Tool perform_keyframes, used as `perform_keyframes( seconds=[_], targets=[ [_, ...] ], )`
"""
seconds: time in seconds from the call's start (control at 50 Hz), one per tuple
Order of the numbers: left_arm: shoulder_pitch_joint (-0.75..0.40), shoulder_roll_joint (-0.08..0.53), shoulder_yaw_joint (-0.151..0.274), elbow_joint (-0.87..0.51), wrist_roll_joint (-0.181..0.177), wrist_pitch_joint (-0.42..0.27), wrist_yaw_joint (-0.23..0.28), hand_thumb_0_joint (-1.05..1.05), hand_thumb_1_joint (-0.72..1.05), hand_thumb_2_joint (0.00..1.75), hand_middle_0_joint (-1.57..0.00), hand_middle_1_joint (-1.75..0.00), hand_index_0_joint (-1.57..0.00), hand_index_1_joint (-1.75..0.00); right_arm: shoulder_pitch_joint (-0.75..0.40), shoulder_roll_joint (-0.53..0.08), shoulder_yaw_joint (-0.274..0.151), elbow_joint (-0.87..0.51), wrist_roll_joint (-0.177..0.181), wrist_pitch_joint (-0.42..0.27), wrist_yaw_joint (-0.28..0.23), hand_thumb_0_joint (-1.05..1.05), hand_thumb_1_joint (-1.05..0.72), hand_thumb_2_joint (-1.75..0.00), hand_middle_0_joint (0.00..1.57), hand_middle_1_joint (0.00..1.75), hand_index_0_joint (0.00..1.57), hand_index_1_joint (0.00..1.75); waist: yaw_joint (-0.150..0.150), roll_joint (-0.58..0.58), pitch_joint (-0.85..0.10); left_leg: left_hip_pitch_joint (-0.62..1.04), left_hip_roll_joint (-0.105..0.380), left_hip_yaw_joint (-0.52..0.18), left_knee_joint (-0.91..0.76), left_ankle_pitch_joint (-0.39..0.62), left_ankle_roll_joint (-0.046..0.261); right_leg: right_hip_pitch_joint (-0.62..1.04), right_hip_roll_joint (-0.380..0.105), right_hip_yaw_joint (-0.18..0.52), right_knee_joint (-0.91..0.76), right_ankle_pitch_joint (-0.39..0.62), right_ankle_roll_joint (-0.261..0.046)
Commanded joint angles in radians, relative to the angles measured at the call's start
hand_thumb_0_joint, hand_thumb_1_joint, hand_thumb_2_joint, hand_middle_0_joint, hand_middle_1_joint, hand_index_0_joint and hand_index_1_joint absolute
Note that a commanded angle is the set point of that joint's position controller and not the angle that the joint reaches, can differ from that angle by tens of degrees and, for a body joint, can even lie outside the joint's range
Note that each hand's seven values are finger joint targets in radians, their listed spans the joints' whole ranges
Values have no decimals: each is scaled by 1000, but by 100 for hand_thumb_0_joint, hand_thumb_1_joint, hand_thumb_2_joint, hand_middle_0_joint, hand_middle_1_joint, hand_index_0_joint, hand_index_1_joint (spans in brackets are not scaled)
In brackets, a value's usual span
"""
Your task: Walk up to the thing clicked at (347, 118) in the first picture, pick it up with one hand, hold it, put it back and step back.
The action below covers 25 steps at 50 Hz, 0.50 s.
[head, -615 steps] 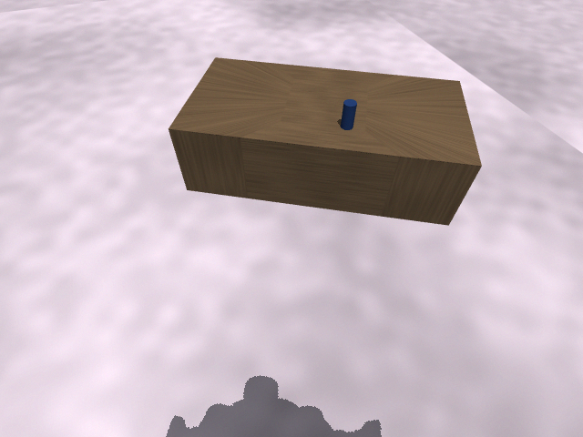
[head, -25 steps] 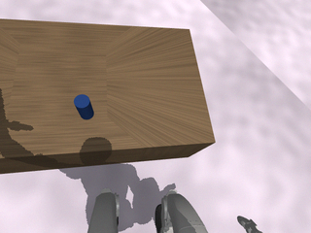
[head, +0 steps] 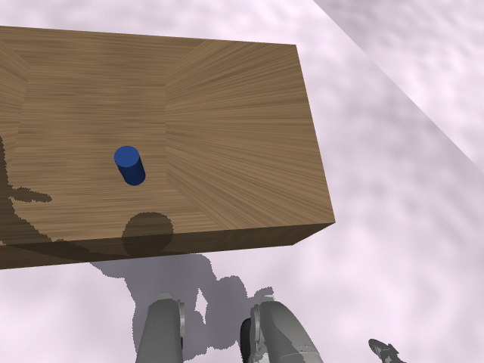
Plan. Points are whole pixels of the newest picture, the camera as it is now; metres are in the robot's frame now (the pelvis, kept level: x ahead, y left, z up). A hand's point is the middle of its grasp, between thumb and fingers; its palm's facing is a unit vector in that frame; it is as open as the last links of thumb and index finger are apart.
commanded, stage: go down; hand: left
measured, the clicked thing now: (131, 166) +0.52 +0.21 -0.25
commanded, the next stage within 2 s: none
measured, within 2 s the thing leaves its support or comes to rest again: neither
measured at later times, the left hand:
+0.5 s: hand out of the picture +0.43 +0.41 +0.06, palm faces +0.24 -0.97 -0.02, open 17.2 cm
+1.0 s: hand out of the picture +0.43 +0.41 +0.07, palm faces +0.25 -0.97 +0.00, open 17.1 cm
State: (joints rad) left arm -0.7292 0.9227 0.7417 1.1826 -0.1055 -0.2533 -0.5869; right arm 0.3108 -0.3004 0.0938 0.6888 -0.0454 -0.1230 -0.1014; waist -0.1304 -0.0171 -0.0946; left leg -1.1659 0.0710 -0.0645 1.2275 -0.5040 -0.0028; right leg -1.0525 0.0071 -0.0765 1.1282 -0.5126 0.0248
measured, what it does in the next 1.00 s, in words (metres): stands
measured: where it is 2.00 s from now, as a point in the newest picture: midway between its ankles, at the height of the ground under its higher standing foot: outside the picture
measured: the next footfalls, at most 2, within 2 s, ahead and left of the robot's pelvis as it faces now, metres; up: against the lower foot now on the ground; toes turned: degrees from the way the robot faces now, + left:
none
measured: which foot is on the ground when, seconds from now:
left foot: down 0.00-1.00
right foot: down 0.00-1.00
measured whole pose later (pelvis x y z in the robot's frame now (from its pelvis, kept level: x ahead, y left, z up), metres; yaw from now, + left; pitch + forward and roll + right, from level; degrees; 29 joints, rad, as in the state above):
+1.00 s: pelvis +0.00 +0.00 -0.01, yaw +0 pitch +26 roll -6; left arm -0.74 0.92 0.78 1.14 -0.15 -0.29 -0.61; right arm 0.29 -0.30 0.10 0.68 -0.04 -0.12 -0.11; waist -0.13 -0.02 -0.10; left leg -1.22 0.07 -0.07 1.28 -0.52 0.00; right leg -1.10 0.01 -0.08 1.17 -0.53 0.03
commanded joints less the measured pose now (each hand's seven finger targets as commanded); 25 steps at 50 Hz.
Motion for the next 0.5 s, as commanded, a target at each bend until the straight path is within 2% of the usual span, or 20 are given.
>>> perform_keyframes(
  seconds=[0.0,0.04,0.06,0.08,0.1,0.12,0.14,0.16,0.18,0.2,0.22,0.26,0.28,0.34,0.36,0.38,0.44,0.48],
  targets=[
    [-261,448,63,-193,-20,-72,9,0,-47,6,-5,-4,-4,-5,155,-218,-75,-53,0,-13,-19,0,-90,-90,20,30,20,30,40,251,-461,485,-30,-21,-129,389,19,102,15,19,-121,267,-51],
    [-257,444,65,-193,-25,-76,5,0,-47,5,-6,-4,-4,-5,145,-218,-74,-60,1,-14,-20,0,-90,-90,20,30,20,30,43,262,-458,477,-28,-20,-137,353,18,92,17,18,-115,240,-52],
    [-254,405,44,-182,-31,-76,-1,0,-46,4,-6,-4,-4,-4,158,-216,-77,-46,2,-14,-18,0,-90,-90,20,30,20,30,35,271,-456,496,-26,-24,-139,352,13,69,20,14,-112,231,-54],
    [-249,426,60,-197,-32,-77,1,0,-45,5,-5,-4,-4,-5,143,-219,-77,-65,2,-16,-16,0,-90,-90,20,30,20,30,42,264,-467,489,-25,-25,-137,359,15,78,19,13,-110,236,-53],
    [-241,414,53,-172,-35,-74,-4,0,-47,4,-6,-4,-4,-5,151,-220,-74,-57,2,-15,-18,0,-91,-90,20,30,20,30,31,257,-477,500,-24,-28,-125,387,15,71,19,11,-109,254,-52],
    [-246,431,64,-194,-37,-77,-3,0,-47,4,-5,-3,-4,-4,143,-225,-77,-65,4,-18,-18,0,-90,-90,20,30,20,30,36,260,-473,509,-21,-32,-130,390,12,62,22,8,-104,247,-53],
    [-246,415,51,-181,-41,-77,-8,0,-46,4,-5,-3,-4,-4,147,-223,-74,-60,4,-19,-17,0,-90,-90,20,30,20,30,30,258,-471,509,-20,-32,-122,405,11,51,21,9,-100,254,-53],
    [-259,413,49,-203,-42,-81,-11,0,-45,4,-5,-3,-4,-4,140,-222,-76,-67,3,-19,-18,0,-90,-90,20,30,20,30,34,268,-471,508,-20,-32,-119,391,10,39,22,9,-100,241,-53],
    [-262,413,56,-194,-46,-82,-11,0,-47,4,-5,-3,-4,-4,143,-222,-75,-66,3,-22,-19,0,-90,-90,20,30,20,30,24,251,-475,502,-20,-31,-113,392,13,48,21,10,-103,249,-51],
    [-275,432,65,-216,-46,-87,-8,0,-47,5,-5,-4,-4,-5,142,-222,-75,-66,3,-22,-19,0,-90,-90,20,30,20,30,32,253,-477,480,-23,-31,-116,378,14,64,19,11,-99,248,-52],
    [-275,409,52,-191,-49,-88,-12,0,-46,5,-5,-3,-4,-4,155,-219,-75,-51,4,-21,-19,0,-90,-90,20,30,20,30,22,246,-469,477,-24,-30,-114,364,14,55,21,12,-100,241,-52],
    [-287,445,75,-222,-50,-95,-11,0,-47,5,-5,-4,-4,-5,145,-225,-74,-60,4,-21,-20,0,-90,-90,20,30,20,30,31,266,-489,498,-22,-34,-114,383,11,43,20,10,-90,241,-53],
    [-290,438,62,-236,-47,-95,-13,0,-45,5,-5,-4,-4,-4,147,-225,-76,-58,2,-20,-20,0,-90,-90,20,30,20,30,31,278,-506,516,-22,-34,-116,387,10,45,20,11,-89,241,-53],
    [-292,433,60,-215,-46,-91,-16,0,-45,6,-5,-4,-4,-5,158,-226,-72,-45,1,-17,-19,0,-90,-90,20,30,20,30,30,292,-501,533,-20,-43,-109,435,4,19,20,4,-79,256,-56],
    [-296,462,77,-243,-46,-94,-14,0,-44,6,-5,-3,-4,-4,142,-228,-73,-59,2,-16,-20,0,-90,-90,20,30,20,30,45,309,-513,544,-21,-42,-112,426,3,17,21,6,-80,243,-57],
    [-301,452,72,-220,-45,-90,-16,0,-44,5,-5,-4,-4,-4,143,-228,-72,-60,2,-17,-21,0,-90,-90,20,30,20,30,33,304,-506,539,-20,-42,-110,413,4,10,21,5,-82,235,-57],
    [-315,463,76,-239,-43,-93,-16,0,-45,6,-5,-4,-4,-5,146,-230,-72,-53,0,-18,-21,0,-90,-90,20,30,20,30,38,329,-518,558,-16,-52,-112,422,-3,-15,23,-2,-72,226,-58],
    [-301,427,56,-214,-47,-87,-21,0,-45,6,-5,-4,-4,-5,160,-224,-68,-41,-1,-14,-19,0,-90,-90,20,30,20,30,32,327,-489,549,-14,-57,-117,427,-5,-28,24,-6,-69,222,-59]
  ],
)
